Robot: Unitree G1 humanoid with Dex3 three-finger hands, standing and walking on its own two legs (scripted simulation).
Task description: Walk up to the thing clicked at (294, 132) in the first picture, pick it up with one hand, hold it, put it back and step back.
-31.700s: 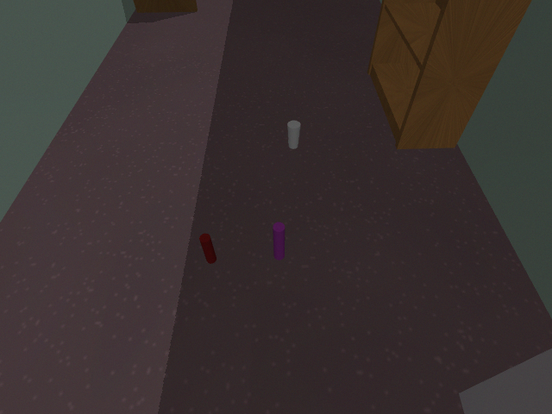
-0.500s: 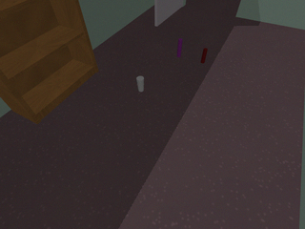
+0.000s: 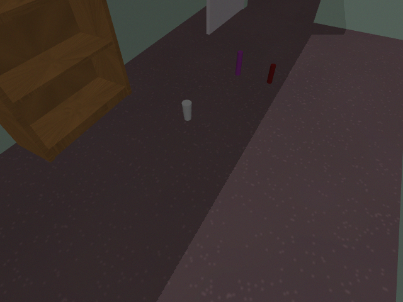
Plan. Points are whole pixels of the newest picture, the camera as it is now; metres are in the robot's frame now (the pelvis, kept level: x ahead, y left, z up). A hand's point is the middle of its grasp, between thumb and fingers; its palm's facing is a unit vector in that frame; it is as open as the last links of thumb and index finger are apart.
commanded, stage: stand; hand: left
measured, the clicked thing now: (187, 110) +1.43 +0.12 -0.71
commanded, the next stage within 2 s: walk up in 0.28 s
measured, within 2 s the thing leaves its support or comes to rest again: neither
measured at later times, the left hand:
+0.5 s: hand out of the picture +0.11 +0.25 -0.14, palm faces -0.10 -0.92 -0.38, open 7.4 cm
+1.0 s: hand (114, 250) +0.27 +0.25 -0.18, palm faces -0.02 -0.94 -0.34, open 7.4 cm
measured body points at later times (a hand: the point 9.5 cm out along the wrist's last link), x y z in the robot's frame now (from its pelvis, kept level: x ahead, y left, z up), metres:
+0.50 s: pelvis +0.03 -0.03 +0.00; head +0.03 -0.04 +0.44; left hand +0.12 +0.30 -0.11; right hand +0.06 -0.36 -0.13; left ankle -0.01 +0.12 -0.75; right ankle +0.08 -0.16 -0.73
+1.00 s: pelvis +0.23 -0.03 -0.03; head +0.25 -0.01 +0.42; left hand +0.27 +0.30 -0.16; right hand +0.31 -0.36 -0.12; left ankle +0.34 +0.10 -0.75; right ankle +0.11 -0.17 -0.74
